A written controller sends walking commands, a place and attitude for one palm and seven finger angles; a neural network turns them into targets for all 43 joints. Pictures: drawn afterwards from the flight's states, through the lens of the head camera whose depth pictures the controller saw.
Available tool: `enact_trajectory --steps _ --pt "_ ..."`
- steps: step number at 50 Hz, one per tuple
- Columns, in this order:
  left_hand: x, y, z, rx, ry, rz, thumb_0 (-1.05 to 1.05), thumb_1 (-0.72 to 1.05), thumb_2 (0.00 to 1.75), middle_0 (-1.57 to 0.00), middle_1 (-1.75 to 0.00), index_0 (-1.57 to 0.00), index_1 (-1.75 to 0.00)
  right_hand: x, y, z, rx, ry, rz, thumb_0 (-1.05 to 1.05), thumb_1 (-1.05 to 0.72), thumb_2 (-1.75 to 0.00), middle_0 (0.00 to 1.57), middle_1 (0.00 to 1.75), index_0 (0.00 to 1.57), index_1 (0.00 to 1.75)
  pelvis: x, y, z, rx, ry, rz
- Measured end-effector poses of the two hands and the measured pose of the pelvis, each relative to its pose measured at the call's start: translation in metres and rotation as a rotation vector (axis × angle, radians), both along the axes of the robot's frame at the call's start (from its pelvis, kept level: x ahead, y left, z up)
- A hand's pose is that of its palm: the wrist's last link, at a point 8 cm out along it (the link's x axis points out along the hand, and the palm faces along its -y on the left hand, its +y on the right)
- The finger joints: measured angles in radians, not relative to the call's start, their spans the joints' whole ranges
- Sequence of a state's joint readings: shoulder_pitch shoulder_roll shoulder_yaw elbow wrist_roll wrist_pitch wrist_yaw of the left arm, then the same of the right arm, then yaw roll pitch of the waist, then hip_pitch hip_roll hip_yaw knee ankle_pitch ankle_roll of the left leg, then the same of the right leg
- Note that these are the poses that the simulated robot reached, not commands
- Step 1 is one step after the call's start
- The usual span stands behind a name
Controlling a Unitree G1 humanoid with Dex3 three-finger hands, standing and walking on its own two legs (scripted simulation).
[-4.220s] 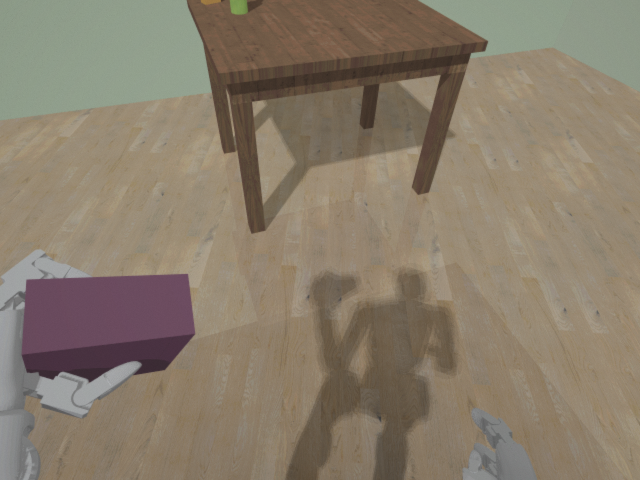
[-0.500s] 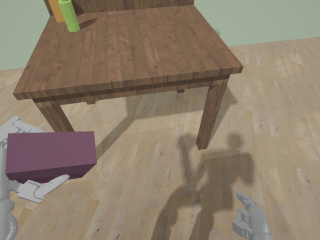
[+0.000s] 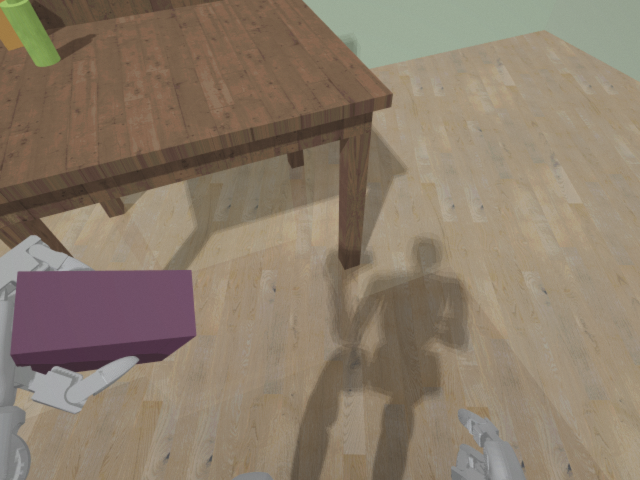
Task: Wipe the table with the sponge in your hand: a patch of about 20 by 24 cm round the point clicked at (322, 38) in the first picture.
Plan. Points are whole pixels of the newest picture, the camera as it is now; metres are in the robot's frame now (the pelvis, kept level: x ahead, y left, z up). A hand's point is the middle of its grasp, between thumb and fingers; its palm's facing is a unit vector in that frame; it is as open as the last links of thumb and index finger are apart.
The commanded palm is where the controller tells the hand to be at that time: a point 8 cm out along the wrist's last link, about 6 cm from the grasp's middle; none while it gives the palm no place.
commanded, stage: take the last steps up to it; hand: left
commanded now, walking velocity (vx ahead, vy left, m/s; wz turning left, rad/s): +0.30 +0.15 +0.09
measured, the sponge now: (130, 324) +0.24 +0.19 +0.15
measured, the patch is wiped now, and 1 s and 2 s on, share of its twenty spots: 0.00 0.00 0.00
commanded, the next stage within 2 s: none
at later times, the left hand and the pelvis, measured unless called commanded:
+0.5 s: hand (27, 362) +0.19 +0.25 +0.17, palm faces +0.46 -0.75 -0.47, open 10.2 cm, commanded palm +0.14 +0.28 +0.18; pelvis +0.00 -0.01 +0.00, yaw +3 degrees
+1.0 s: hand (31, 267) +0.28 +0.29 +0.18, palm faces +0.45 -0.78 -0.43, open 10.2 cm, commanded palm +0.23 +0.32 +0.18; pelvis +0.07 +0.04 -0.01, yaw +2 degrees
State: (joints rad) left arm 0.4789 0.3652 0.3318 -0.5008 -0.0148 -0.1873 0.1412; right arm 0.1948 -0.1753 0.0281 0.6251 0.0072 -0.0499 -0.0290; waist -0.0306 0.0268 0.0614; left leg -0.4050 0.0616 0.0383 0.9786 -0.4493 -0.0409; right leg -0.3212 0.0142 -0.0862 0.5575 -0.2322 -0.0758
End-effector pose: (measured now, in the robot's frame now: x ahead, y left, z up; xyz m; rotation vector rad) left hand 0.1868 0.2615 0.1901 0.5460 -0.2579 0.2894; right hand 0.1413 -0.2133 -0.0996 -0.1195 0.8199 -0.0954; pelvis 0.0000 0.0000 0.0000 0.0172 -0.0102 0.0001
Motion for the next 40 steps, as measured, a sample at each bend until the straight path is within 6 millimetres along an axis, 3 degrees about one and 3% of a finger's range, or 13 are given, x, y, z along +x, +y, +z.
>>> enact_trajectory --steps 4,9,16,22,27,31,40 --pt "-0.015 -0.003 0.01 0.04 0.005 -0.008 -0.01 -0.49 1.0 -0.72 -1.36 -0.73 -1.36 -0.016 -0.02 0.008 -0.043 0.021 -0.033 0.01 -0.9 -0.9 0.2 0.3 0.2 0.3 -0.005 -0.005 0.007 0.02 0.017 0.007" --pt "-0.035 0.012 0.011 0.027 -0.017 0.06 -0.01 -0.49 1.0 -0.72 -1.36 -0.73 -1.36 -0.024 -0.04 0.019 -0.12 0.028 -0.027 0.01 -0.9 -0.9 0.2 0.3 0.2 0.3 -0.011 -0.005 0.011 0.033 0.026 0.025" --pt "-0.049 0.03 -0.002 -0.054 -0.082 0.113 -0.01 -0.49 1.0 -0.72 -1.36 -0.73 -1.36 -0.013 -0.036 0.028 -0.178 -0.065 -0.011 0.01 -0.9 -0.9 0.2 0.3 0.2 0.3 -0.017 0.008 0.002 0.019 -0.014 0.043" --pt "-0.044 0.028 -0.002 -0.013 -0.043 0.128 -0.01 -0.49 1.0 -0.72 -1.36 -0.73 -1.36 0.002 -0.007 0.02 -0.061 -0.112 0.008 0.01 -0.9 -0.9 0.2 0.3 0.2 0.3 -0.009 0.003 0.003 0.01 -0.015 0.048" --pt "-0.035 0.01 -0.001 0.032 -0.049 0.134 -0.01 -0.49 1.0 -0.72 -1.36 -0.73 -1.36 0.017 0.005 -0.007 0.014 -0.083 0.068 0.01 -0.9 -0.9 0.2 0.3 0.2 0.3 -0.001 -0.011 -0.009 0.001 -0.02 0.055" --pt "-0.024 0.003 -0.001 -0.006 -0.038 0.124 -0.01 -0.49 1.0 -0.72 -1.36 -0.73 -1.36 0.024 0.0 -0.013 0.012 -0.003 0.1 0.01 -0.9 -0.9 0.2 0.3 0.2 0.3 0.005 -0.013 -0.003 0.013 -0.02 0.065" --pt "0.0 0.016 0.008 0.051 0.059 0.11 -0.01 -0.49 1.0 -0.72 -1.36 -0.73 -1.36 0.045 -0.024 0.012 -0.072 0.029 0.056 0.01 -0.9 -0.9 0.2 0.3 0.2 0.3 0.031 -0.003 0.015 0.048 0.02 0.065"
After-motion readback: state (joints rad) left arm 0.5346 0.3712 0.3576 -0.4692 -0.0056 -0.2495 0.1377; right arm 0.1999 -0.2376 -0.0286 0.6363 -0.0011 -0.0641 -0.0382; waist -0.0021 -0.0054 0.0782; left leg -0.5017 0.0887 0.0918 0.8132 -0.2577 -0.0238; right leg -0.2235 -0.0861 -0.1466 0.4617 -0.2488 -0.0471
